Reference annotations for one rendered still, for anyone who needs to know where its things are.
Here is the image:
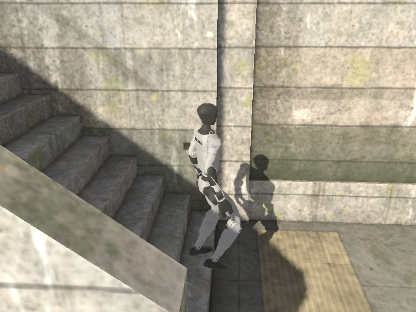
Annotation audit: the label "stairs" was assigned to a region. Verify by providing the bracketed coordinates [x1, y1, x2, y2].
[0, 73, 216, 312]

